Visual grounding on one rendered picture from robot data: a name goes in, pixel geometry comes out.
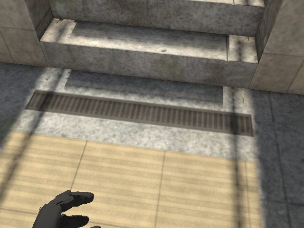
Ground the robot left hand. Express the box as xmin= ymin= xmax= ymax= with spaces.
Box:
xmin=32 ymin=190 xmax=101 ymax=228

